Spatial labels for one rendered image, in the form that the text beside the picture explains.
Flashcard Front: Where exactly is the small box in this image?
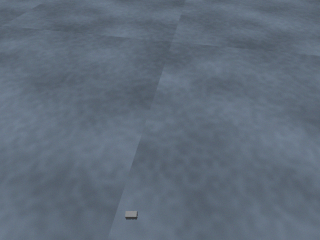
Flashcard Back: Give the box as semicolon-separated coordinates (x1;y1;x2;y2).
125;211;138;219

